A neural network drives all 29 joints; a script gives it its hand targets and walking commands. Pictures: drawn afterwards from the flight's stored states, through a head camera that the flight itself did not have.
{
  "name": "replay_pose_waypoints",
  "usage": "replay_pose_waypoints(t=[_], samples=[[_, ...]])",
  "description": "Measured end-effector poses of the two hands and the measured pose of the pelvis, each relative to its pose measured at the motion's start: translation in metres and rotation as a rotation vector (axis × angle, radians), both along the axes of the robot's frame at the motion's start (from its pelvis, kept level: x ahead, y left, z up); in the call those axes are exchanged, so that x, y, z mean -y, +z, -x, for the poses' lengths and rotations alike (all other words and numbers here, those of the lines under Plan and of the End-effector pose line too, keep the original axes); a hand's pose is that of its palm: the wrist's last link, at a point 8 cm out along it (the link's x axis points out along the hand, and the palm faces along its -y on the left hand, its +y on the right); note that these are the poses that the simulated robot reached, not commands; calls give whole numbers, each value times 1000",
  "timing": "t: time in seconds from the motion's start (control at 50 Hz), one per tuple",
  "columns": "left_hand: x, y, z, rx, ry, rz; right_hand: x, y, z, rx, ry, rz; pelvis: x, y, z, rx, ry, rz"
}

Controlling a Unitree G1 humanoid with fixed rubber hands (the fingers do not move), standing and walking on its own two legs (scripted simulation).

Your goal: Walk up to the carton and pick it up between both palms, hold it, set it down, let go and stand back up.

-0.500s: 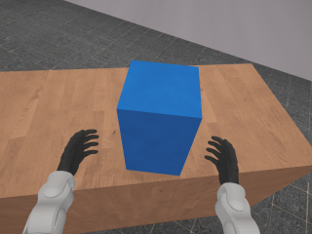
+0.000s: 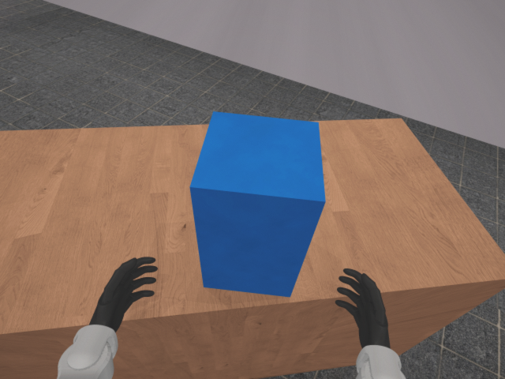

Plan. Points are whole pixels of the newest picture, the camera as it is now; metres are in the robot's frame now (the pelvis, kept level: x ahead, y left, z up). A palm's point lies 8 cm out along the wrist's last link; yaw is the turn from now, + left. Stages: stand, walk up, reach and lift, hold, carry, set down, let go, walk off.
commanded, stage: set down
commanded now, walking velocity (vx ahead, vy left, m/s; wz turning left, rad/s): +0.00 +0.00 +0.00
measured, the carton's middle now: (255, 213) +0.37 +0.02 +0.05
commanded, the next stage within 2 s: let go in 0.94 s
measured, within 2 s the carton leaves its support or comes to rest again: neither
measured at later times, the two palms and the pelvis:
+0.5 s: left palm (113, 331) +0.18 +0.22 -0.02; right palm (387, 356) +0.18 -0.20 -0.04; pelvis +0.01 -0.01 +0.00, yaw +0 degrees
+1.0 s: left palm (118, 324) +0.19 +0.22 -0.02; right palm (398, 368) +0.17 -0.23 -0.07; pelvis +0.00 -0.02 +0.00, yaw +1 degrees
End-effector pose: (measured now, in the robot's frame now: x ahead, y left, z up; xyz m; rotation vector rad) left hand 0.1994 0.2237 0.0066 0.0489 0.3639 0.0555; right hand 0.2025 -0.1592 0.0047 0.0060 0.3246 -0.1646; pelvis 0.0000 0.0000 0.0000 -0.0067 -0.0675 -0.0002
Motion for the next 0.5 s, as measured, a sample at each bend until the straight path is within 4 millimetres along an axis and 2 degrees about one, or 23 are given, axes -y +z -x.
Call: replay_pose_waypoints(t=[0.36, 0.5], samples=[[0, -31, 17, -172, 17, -50, 30, -32, 17, -140, 37, 53, 6, 1, -9, 1, -7, -4], [1, -31, 16, -172, 15, -65, 36, -45, 20, -186, 62, 67, 8, 1, -10, 0, -5, -6]])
